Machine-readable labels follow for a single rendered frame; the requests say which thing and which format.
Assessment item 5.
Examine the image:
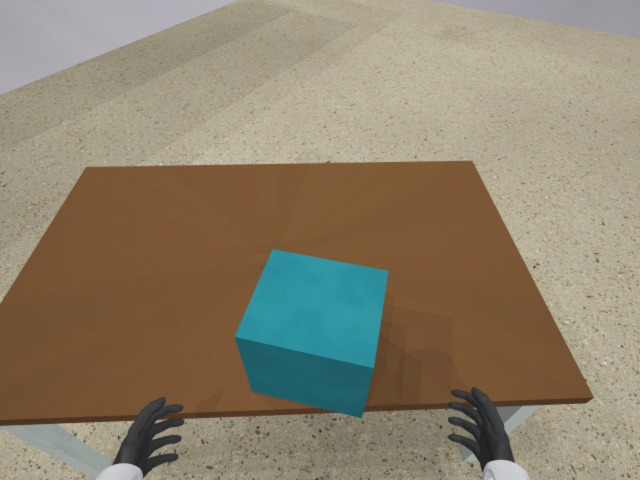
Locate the robot right hand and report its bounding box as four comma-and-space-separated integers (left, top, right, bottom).
448, 387, 515, 473

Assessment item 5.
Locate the carton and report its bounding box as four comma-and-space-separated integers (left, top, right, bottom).
235, 249, 388, 418

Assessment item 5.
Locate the table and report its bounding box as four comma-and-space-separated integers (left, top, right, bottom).
0, 161, 594, 478

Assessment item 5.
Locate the robot right forearm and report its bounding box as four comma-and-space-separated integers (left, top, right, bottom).
481, 460, 530, 480

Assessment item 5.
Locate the robot left hand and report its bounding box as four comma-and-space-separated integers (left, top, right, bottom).
112, 397, 184, 478

